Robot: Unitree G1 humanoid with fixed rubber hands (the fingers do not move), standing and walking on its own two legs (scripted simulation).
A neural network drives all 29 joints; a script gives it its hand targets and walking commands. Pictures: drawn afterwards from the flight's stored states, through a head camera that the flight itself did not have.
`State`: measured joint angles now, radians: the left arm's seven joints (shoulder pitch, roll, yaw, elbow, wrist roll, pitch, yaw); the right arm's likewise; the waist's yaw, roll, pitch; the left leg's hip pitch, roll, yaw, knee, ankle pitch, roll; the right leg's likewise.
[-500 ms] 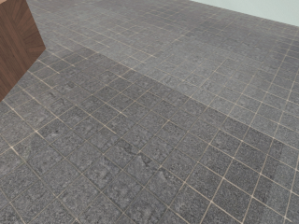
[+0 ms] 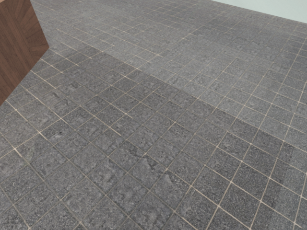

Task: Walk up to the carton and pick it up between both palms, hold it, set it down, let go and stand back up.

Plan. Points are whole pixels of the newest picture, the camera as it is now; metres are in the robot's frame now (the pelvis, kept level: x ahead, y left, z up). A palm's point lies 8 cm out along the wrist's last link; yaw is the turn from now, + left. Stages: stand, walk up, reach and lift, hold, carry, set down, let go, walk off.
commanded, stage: stand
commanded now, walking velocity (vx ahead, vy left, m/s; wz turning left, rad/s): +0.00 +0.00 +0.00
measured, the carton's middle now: out of the picture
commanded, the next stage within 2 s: none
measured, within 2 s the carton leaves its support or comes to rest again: neither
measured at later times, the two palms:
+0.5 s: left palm out of the picture +0.02 +0.23 -0.14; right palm out of the picture +0.03 -0.24 -0.13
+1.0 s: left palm out of the picture +0.02 +0.23 -0.14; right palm out of the picture +0.02 -0.24 -0.14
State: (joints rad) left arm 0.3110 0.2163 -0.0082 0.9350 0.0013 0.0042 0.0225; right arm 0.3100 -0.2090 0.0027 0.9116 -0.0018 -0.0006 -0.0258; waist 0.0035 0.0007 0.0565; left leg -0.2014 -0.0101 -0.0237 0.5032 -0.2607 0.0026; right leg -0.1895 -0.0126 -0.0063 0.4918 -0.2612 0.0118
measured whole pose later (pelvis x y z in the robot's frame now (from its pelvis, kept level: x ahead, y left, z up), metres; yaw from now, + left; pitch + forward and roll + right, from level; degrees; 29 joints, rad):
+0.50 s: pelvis +0.00 +0.00 +0.00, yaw +0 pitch -3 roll +0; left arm 0.31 0.20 -0.02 0.97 0.00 0.00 0.03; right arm 0.31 -0.20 0.02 0.96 0.00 0.00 -0.03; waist 0.00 0.00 0.04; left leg -0.19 -0.01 -0.03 0.49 -0.26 0.00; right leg -0.17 -0.01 -0.01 0.47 -0.26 0.01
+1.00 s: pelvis +0.01 -0.01 +0.00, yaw +0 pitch -2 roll +0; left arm 0.30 0.19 -0.01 1.01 0.00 0.00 0.04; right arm 0.30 -0.18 0.01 1.01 0.00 0.00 -0.04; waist 0.00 0.00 0.04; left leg -0.18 0.00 -0.03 0.47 -0.25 -0.01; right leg -0.16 0.00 -0.01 0.45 -0.25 0.00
